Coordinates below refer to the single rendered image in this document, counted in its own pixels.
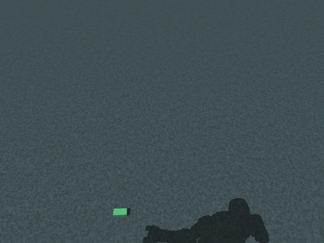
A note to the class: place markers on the small box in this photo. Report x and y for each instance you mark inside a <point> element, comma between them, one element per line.
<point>120,212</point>

